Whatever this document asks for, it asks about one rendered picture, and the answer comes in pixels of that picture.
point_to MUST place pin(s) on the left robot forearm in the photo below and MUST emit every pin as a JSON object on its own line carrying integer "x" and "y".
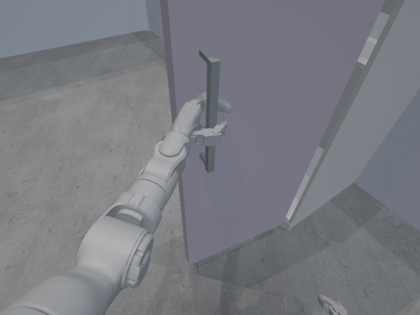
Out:
{"x": 151, "y": 189}

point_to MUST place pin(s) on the right robot hand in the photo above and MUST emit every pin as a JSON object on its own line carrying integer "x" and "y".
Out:
{"x": 331, "y": 307}

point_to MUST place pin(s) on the fridge door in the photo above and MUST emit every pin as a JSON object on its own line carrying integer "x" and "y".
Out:
{"x": 284, "y": 65}

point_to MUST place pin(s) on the left robot hand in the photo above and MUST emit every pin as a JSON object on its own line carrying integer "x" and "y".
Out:
{"x": 192, "y": 124}

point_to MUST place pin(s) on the handle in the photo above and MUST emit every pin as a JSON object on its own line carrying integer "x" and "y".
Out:
{"x": 213, "y": 75}

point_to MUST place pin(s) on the robot left upper arm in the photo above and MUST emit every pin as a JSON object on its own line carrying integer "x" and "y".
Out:
{"x": 115, "y": 255}

